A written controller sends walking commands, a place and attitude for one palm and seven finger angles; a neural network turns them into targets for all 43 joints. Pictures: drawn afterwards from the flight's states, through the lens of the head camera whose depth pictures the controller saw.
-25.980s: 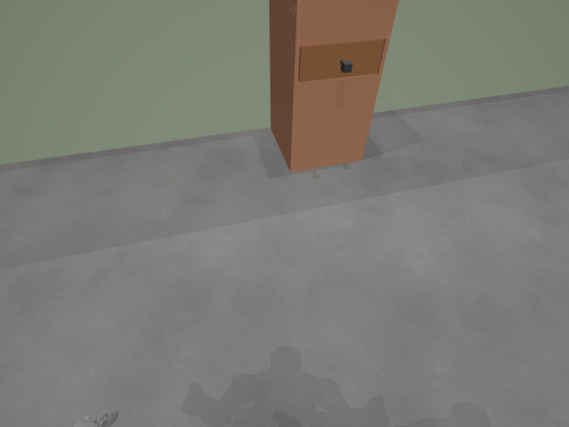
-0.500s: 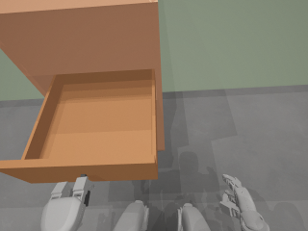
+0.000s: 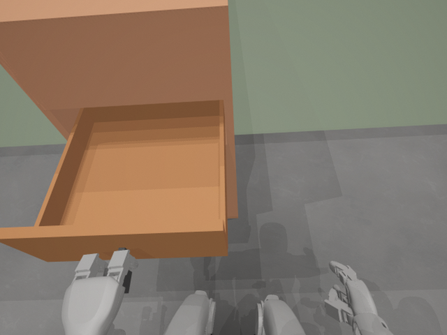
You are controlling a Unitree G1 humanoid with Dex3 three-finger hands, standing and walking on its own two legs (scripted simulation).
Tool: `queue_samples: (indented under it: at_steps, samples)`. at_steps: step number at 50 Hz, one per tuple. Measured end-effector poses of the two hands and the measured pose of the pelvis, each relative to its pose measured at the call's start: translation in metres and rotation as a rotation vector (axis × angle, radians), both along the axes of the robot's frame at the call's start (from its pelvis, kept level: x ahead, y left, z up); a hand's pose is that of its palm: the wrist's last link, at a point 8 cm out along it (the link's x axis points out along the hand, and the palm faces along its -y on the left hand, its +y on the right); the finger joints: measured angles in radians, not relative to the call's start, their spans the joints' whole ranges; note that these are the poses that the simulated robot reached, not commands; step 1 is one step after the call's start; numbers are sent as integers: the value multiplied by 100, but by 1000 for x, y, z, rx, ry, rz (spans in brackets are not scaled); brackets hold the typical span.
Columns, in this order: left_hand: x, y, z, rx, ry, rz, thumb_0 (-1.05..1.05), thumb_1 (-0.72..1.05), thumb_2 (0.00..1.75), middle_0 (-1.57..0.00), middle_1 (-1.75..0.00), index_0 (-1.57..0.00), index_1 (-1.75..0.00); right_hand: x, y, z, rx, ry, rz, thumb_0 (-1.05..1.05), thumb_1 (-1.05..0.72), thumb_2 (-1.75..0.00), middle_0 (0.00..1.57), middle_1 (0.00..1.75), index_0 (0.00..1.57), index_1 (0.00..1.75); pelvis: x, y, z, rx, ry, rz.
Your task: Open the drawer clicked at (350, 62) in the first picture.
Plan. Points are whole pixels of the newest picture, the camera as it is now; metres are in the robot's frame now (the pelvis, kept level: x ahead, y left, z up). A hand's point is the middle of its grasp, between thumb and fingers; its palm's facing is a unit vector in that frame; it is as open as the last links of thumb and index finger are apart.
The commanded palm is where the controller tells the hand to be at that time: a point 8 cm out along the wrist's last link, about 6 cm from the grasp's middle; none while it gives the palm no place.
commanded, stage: lift the hand off the handle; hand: left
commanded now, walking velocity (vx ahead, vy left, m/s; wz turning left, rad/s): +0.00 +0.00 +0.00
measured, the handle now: (118, 269) +0.23 +0.22 -0.04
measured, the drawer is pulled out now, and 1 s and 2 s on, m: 0.30 0.30 0.30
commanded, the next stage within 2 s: none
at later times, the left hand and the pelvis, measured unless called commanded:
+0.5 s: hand (114, 294) +0.19 +0.22 -0.05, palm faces -0.07 -0.08 -0.99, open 13.6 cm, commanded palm +0.17 +0.22 +0.01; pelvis +0.00 +0.01 +0.00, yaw +0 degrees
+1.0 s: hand (94, 292) +0.19 +0.24 -0.01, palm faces -0.09 -0.09 -0.99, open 13.7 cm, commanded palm +0.17 +0.23 +0.05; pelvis +0.02 +0.01 +0.04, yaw -1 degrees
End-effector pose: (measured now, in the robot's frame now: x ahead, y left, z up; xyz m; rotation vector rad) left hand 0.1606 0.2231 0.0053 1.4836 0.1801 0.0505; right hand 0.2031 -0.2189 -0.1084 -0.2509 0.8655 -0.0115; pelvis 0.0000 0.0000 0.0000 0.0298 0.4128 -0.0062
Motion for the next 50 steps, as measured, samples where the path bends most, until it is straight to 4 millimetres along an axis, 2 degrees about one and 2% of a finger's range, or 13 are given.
queue_samples:
  at_steps: [8, 16, 23, 35, 43, 50]
  samples:
    - [0, 0, 0, -9, 4, -2, -1, -43, 32, -32, -120, -33, -124, -3, -3, 3, -7, -7, -15, 1, -91, -89, 20, 30, 20, 30, -2, 3, 1, -3, -4, -4]
    - [2, 1, -1, 3, -2, -12, -1, -48, 30, -32, -120, -33, -123, -4, 1, 3, -4, -10, -9, 1, -91, -89, 20, 30, 20, 30, -3, 5, 2, -8, -5, 1]
    - [13, 1, -4, 11, -6, -5, -1, -48, 30, -32, -120, -34, -123, -6, 5, 2, 3, -4, -9, 1, -91, -89, 20, 30, 20, 30, -3, 6, 2, -14, -3, 6]
    - [16, 0, 16, 1, 35, 22, -1, -48, 30, -32, -120, -37, -120, -9, -1, 28, 1, -12, -38, 1, -91, -89, 20, 30, 20, 30, 7, 6, 23, -13, -35, -4]
    - [15, 6, 32, -6, 16, 25, -1, -48, 30, -32, -120, -36, -119, -1, -8, 43, -19, -37, -32, 1, -91, -89, 20, 30, 20, 30, 13, 7, 31, -15, -51, -8]
    - [12, 14, 43, 1, 14, 55, -1, -48, 30, -32, -120, -34, -120, 9, -3, 51, -5, -59, -13, 1, -91, -89, 20, 30, 20, 30, 16, 10, 37, -18, -65, -3]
